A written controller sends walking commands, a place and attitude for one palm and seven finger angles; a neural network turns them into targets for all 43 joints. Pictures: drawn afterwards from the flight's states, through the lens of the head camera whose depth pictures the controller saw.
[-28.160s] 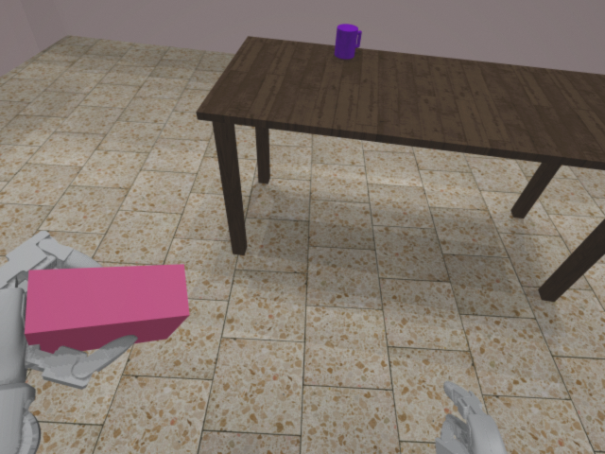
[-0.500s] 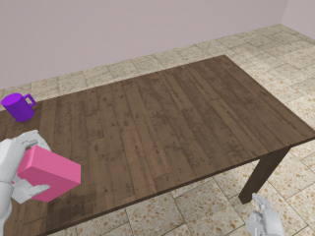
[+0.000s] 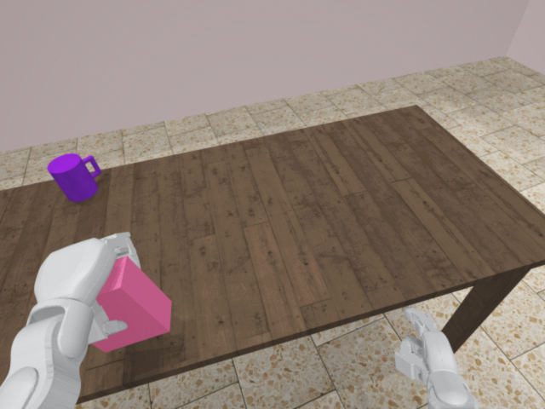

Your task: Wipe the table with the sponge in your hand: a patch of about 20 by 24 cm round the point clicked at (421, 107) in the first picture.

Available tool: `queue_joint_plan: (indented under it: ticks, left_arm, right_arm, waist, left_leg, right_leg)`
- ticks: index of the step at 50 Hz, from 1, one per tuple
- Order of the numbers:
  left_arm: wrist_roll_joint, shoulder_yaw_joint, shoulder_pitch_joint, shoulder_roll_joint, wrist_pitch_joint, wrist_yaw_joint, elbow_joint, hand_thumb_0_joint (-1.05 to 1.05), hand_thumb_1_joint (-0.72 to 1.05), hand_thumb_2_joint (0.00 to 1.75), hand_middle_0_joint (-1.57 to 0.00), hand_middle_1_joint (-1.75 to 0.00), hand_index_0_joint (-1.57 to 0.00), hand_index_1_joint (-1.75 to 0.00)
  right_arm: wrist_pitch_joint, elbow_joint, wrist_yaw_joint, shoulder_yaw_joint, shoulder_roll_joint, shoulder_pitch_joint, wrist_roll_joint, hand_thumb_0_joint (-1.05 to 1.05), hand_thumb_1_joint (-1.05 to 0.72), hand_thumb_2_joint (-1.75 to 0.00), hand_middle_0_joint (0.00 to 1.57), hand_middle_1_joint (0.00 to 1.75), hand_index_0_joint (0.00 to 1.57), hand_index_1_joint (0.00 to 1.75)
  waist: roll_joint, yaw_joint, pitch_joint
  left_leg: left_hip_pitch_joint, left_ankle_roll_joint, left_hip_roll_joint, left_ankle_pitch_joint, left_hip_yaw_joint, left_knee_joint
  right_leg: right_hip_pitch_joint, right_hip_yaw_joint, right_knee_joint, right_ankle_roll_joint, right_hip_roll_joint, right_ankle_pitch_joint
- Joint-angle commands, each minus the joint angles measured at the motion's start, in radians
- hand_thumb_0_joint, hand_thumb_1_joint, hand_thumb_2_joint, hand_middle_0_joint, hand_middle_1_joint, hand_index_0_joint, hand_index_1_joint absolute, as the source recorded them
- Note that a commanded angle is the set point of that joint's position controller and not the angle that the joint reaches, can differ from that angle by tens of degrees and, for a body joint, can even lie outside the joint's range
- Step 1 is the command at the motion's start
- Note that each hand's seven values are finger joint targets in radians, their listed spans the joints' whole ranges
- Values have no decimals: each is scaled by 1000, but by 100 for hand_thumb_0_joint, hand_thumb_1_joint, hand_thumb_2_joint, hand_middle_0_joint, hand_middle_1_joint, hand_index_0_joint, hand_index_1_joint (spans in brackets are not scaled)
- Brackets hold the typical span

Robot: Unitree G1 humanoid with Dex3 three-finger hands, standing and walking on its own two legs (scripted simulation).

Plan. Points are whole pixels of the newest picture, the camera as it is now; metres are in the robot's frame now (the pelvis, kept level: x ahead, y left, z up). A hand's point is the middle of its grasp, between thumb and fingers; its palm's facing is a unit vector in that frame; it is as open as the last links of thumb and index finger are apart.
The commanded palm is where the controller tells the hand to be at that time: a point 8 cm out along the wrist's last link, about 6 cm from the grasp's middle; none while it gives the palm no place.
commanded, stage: turn the palm down, sponge in hand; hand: left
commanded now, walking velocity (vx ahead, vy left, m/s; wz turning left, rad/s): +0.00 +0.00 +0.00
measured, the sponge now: (124, 313) +0.21 +0.27 +0.03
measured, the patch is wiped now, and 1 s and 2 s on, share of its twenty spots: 0.00 0.00 0.00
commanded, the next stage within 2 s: move the sponge above the wiping area in 0.64 s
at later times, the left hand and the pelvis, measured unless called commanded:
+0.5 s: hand (119, 284) +0.23 +0.26 +0.10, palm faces -0.02 -0.07 -1.00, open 9.8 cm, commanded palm +0.20 +0.27 +0.17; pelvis +0.00 -0.01 +0.00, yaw -1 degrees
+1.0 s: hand (114, 271) +0.24 +0.27 +0.10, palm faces +0.07 -0.06 -1.00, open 9.8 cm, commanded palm +0.21 +0.25 +0.16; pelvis +0.01 -0.03 +0.01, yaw -1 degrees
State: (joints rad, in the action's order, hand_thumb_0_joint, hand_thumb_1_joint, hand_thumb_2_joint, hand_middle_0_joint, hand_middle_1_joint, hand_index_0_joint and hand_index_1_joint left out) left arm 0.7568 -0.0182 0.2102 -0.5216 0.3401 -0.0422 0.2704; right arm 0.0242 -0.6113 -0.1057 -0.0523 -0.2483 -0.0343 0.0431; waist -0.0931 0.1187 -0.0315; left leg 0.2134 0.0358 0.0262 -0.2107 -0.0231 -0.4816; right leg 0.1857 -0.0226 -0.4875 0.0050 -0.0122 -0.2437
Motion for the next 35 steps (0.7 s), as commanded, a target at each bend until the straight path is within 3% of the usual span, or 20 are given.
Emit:
queue_joint_plan:
  ticks: [1, 2, 3, 7, 8, 12, 13, 16, 17, 18, 20, 21, 22, 23, 27, 28, 31, 32, 33, 35]
  left_arm:
    - [123, 236, -255, -297, -89, 110, 260, 0, 10, 130, -120, -160, -120, -160]
    - [138, 300, -252, -348, -75, 133, 242, 0, 10, 130, -120, -160, -120, -160]
    - [143, 237, -280, -270, -65, 144, 235, 0, 10, 130, -120, -160, -120, -160]
    - [135, 239, -264, -259, 27, 172, 111, 0, 10, 130, -120, -160, -120, -160]
    - [133, 155, -284, -184, 52, 157, 104, 0, 10, 130, -120, -160, -120, -160]
    - [149, 46, -304, -129, 119, 85, 86, 0, 10, 130, -120, -160, -120, -160]
    - [132, -2, -276, -89, 119, 62, 93, 0, 10, 130, -120, -160, -120, -160]
    - [154, 28, -293, -163, 91, 13, 117, 0, 10, 130, -120, -160, -120, -160]
    - [170, 95, -303, -228, 73, 15, 148, 0, 10, 130, -120, -160, -120, -160]
    - [189, 88, -315, -224, 51, 12, 169, 0, 10, 130, -120, -160, -120, -160]
    - [207, 178, -308, -301, -4, 42, 186, 0, 10, 130, -120, -160, -120, -160]
    - [212, 193, -305, -303, -24, 61, 188, 0, 10, 130, -120, -160, -120, -160]
    - [214, 272, -297, -365, -33, 87, 197, 0, 10, 130, -120, -160, -120, -160]
    - [211, 213, -308, -282, -41, 103, 192, 0, 10, 130, -120, -160, -120, -160]
    - [160, 223, -280, -245, -2, 152, 85, 0, 10, 130, -120, -160, -120, -160]
    - [146, 154, -291, -174, 18, 145, 62, 0, 10, 130, -120, -160, -120, -160]
    - [139, 78, -289, -141, 71, 109, 39, 0, 10, 130, -120, -160, -120, -160]
    - [142, 70, -309, -144, 85, 95, 69, 0, 10, 130, -120, -160, -120, -160]
    - [130, 14, -278, -93, 89, 75, 72, 0, 10, 130, -120, -160, -120, -160]
    - [153, 36, -297, -158, 84, 42, 88, 0, 10, 130, -120, -160, -120, -160]
  right_arm:
    - [-56, 151, 4, 32, -88, 191, -28, 0, -90, -90, 20, 30, 20, 30]
    - [-56, 138, 6, 33, -95, 215, -27, 0, -90, -90, 20, 30, 20, 30]
    - [-52, 141, 12, 28, -85, 221, -25, 0, -90, -90, 20, 30, 20, 30]
    - [-40, 106, 26, 35, -96, 262, -8, 0, -90, -90, 20, 30, 20, 30]
    - [-37, 116, 30, 31, -95, 270, -5, 0, -90, -90, 20, 30, 20, 30]
    - [-34, 129, 33, 26, -98, 312, 9, 0, -90, -90, 20, 30, 20, 30]
    - [-39, 143, 33, 30, -98, 287, 9, 0, -90, -90, 20, 30, 20, 30]
    - [-40, 142, 36, 26, -100, 275, -1, 0, -90, -90, 20, 30, 20, 30]
    - [-44, 142, 35, 24, -102, 284, -6, 0, -90, -90, 20, 30, 20, 30]
    - [-46, 146, 36, 21, -96, 279, -12, 0, -90, -90, 20, 30, 20, 30]
    - [-50, 133, 33, 25, -93, 260, -23, 0, -90, -90, 20, 30, 20, 30]
    - [-49, 126, 34, 28, -90, 256, -26, 0, -90, -90, 20, 30, 20, 30]
    - [-51, 114, 31, 33, -97, 262, -30, 0, -90, -90, 20, 30, 20, 30]
    - [-55, 120, 33, 28, -81, 263, -29, 0, -90, -90, 20, 30, 20, 30]
    - [-54, 87, 34, 43, -93, 273, -13, 0, -90, -90, 20, 30, 20, 30]
    - [-55, 93, 36, 40, -91, 278, -6, 0, -90, -90, 20, 30, 20, 30]
    - [-50, 93, 35, 40, -106, 293, 2, 0, -90, -90, 20, 30, 20, 30]
    - [-54, 106, 34, 36, -103, 316, 7, 0, -90, -90, 20, 30, 20, 30]
    - [-58, 118, 32, 41, -101, 292, 6, 0, -90, -90, 20, 30, 20, 30]
    - [-58, 117, 36, 33, -106, 291, -1, 0, -90, -90, 20, 30, 20, 30]
  waist:
    - [-69, 19, 249]
    - [-88, 34, 228]
    - [-98, 24, 232]
    - [-46, 30, 175]
    - [-43, 17, 183]
    - [-13, 5, 147]
    - [-4, -6, 166]
    - [42, -1, 187]
    - [42, 9, 199]
    - [28, 15, 230]
    - [28, 31, 255]
    - [11, 32, 242]
    - [-2, 48, 236]
    - [-15, 37, 243]
    - [17, 27, 161]
    - [23, 12, 156]
    - [30, -1, 154]
    - [2, 1, 151]
    - [8, -13, 159]
    - [38, -6, 199]
  left_leg:
    - [-86, -13, -43, 87, 148, 129]
    - [-70, -13, -46, 65, 162, 138]
    - [-69, -18, -46, 78, 155, 140]
    - [-77, -34, -35, 100, 143, 145]
    - [-72, -31, -35, 86, 128, 151]
    - [-71, -22, -19, 57, 128, 169]
    - [-70, -12, -18, 59, 119, 162]
    - [-83, 2, -11, 83, 121, 157]
    - [-82, 5, -14, 66, 125, 157]
    - [-92, 11, -8, 86, 116, 147]
    - [-123, 8, -9, 142, 126, 132]
    - [-131, 3, -11, 163, 126, 127]
    - [-127, 3, -11, 152, 133, 126]
    - [-135, 1, -10, 174, 120, 120]
    - [-138, -15, -11, 150, 114, 115]
    - [-126, -15, -15, 131, 101, 120]
    - [-117, -15, -6, 127, 94, 130]
    - [-119, -13, 3, 117, 94, 130]
    - [-114, -2, -1, 123, 83, 123]
    - [-126, 3, 9, 165, 92, 116]
  right_leg:
    - [-60, 77, 66, 63, 39, 66]
    - [-75, 106, 68, 74, 53, 60]
    - [-69, 78, 66, 73, 46, 73]
    - [-42, 110, 111, 81, 40, 49]
    - [-44, 73, 110, 73, 32, 55]
    - [-44, 99, 120, 72, 33, 45]
    - [-61, 69, 120, 66, 26, 50]
    - [-73, 82, 124, 60, 21, 52]
    - [-89, 109, 122, 66, 33, 38]
    - [-101, 90, 114, 65, 31, 57]
    - [-109, 116, 126, 72, 28, 73]
    - [-100, 124, 131, 75, 28, 82]
    - [-111, 159, 140, 86, 41, 71]
    - [-103, 133, 139, 85, 33, 86]
    - [-35, 169, 185, 85, 33, 55]
    - [-31, 132, 182, 74, 22, 50]
    - [-37, 126, 177, 64, 15, 68]
    - [-39, 151, 177, 73, 22, 55]
    - [-54, 119, 168, 67, 17, 71]
    - [-77, 132, 161, 65, 13, 118]
